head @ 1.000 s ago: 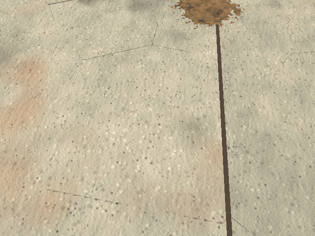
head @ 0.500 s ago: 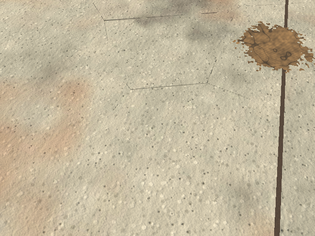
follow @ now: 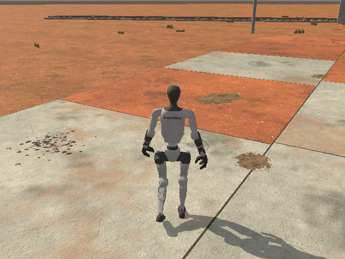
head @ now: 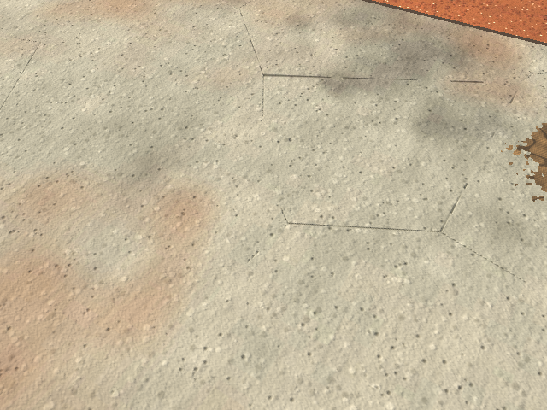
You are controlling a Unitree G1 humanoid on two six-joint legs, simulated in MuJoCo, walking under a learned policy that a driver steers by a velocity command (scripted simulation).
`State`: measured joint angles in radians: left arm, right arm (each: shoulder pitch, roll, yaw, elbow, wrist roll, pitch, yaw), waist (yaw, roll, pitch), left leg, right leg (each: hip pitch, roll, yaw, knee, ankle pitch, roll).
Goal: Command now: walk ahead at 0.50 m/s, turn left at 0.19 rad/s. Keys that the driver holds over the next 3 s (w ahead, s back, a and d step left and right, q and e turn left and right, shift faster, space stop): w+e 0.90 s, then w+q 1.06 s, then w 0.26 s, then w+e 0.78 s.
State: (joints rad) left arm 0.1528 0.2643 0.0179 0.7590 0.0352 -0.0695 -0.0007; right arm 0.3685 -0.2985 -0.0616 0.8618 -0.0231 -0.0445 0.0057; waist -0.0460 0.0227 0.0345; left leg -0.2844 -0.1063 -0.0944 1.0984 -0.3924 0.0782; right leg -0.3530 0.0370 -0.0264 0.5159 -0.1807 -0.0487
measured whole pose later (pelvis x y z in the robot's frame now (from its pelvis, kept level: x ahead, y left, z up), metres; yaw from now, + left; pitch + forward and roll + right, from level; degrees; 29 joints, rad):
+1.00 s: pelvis +0.47 -0.09 -0.01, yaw -28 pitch +0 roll +0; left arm 0.13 0.26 0.05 0.77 0.03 -0.02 -0.02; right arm 0.34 -0.24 -0.04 0.86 -0.01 -0.05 0.00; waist -0.05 0.01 0.07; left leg -0.31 0.09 0.07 1.21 -0.39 0.01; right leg -0.37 0.08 -0.09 0.57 -0.21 -0.12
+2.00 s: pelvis +1.00 -0.26 -0.01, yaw +3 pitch +2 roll +0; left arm 0.04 0.26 0.00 0.70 0.04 -0.08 0.00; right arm 0.43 -0.31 -0.08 0.87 0.00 -0.04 0.00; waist -0.08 0.00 0.04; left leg -0.06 -0.15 -0.21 0.70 -0.50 0.10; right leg -0.47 0.01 0.00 0.56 -0.11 -0.02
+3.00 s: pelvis +1.50 -0.26 -0.02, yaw -15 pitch +1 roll +1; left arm 0.05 0.25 0.05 0.74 0.05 -0.02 -0.05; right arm 0.40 -0.24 -0.04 0.93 -0.02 -0.05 -0.02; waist -0.04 0.00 0.06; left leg -0.01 0.10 0.28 0.73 -0.51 -0.02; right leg -0.47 0.04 -0.12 0.62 -0.17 -0.16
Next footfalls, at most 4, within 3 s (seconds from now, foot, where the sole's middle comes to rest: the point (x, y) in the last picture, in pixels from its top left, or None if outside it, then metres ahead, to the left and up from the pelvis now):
0.36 left None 0.33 0.11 -0.77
0.88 right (357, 383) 0.53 -0.18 -0.77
1.46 left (335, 268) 0.86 -0.16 -0.77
1.96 right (387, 186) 1.16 -0.37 -0.77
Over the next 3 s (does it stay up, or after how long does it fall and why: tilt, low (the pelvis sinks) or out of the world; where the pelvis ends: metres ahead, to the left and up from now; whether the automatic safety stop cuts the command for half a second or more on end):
stays up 1.50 -0.26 -0.02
